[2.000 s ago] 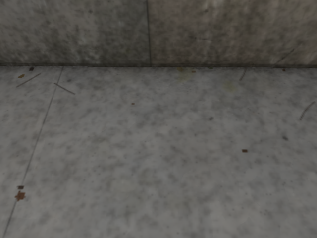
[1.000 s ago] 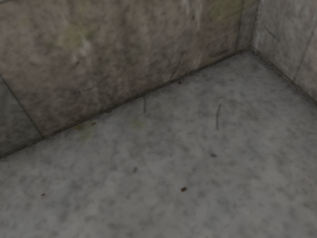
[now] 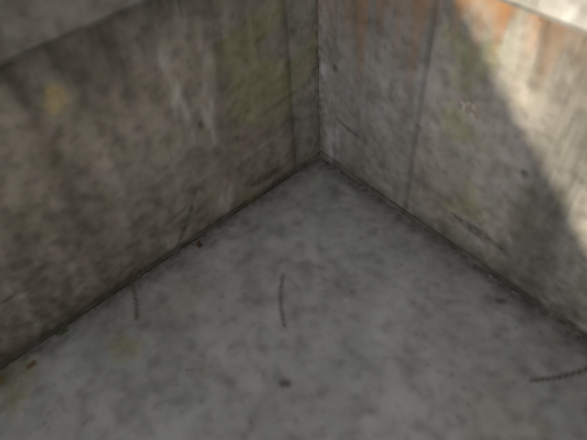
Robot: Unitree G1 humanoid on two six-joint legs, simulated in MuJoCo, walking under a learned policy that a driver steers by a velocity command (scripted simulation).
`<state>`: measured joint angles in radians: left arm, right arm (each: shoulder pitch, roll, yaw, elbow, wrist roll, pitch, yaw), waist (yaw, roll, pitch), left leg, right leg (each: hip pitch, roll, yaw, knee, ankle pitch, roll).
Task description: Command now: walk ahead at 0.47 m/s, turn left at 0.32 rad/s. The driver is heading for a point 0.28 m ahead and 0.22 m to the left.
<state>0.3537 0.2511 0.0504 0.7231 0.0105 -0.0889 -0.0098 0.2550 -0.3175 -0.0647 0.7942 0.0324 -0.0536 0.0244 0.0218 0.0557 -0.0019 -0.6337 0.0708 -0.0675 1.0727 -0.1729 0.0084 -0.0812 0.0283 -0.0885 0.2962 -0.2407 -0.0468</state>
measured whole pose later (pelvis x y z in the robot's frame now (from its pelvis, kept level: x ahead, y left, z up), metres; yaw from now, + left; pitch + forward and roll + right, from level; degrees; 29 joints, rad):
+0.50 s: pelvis +0.26 +0.05 -0.01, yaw +14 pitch +2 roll +0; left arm 0.18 0.32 0.04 0.71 0.01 -0.07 0.03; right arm 0.18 -0.29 -0.05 0.71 -0.01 -0.04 0.03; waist -0.01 -0.02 0.09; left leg -0.29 -0.10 0.01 0.39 -0.13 0.11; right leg -0.57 -0.09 0.05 1.10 -0.40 0.07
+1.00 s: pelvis +0.39 +0.02 -0.01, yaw +15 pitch +0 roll +0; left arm 0.09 0.26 0.00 0.76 0.03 -0.05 -0.02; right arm 0.19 -0.28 0.00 0.87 -0.02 0.03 -0.02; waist -0.01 0.01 0.04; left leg -0.13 -0.01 -0.05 0.51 -0.38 0.00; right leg -0.32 0.02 -0.01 0.53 -0.21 -0.02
